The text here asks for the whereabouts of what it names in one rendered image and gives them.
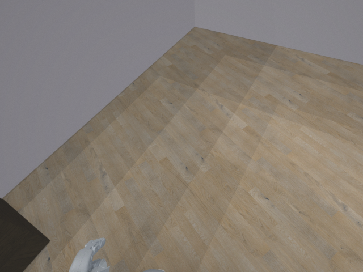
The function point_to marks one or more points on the left robot hand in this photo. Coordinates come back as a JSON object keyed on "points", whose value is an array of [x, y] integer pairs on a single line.
{"points": [[83, 261]]}

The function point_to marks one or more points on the cabinet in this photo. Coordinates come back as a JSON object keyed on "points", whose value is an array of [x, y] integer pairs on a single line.
{"points": [[20, 241]]}

